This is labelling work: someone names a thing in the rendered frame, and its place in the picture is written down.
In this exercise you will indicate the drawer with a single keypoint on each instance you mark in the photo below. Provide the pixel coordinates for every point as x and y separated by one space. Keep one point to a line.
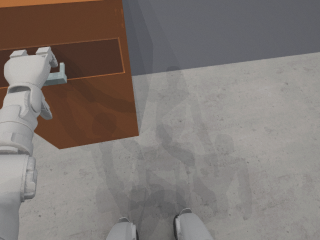
83 58

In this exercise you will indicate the robot left forearm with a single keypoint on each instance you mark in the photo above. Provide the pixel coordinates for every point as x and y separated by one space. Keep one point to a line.
18 118

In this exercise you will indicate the robot left shin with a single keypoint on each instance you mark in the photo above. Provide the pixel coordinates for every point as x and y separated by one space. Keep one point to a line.
123 219

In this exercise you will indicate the handle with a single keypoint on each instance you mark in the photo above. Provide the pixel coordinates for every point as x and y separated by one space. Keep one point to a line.
57 77

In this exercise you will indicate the robot left thigh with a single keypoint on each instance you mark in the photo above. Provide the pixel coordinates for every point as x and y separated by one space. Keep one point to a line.
122 231

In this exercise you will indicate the robot left upper arm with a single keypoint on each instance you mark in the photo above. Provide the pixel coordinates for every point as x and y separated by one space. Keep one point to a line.
18 182

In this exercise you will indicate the left robot hand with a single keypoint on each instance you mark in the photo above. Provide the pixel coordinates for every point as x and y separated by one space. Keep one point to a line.
32 69

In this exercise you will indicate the cabinet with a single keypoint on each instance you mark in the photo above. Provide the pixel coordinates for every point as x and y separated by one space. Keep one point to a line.
85 110

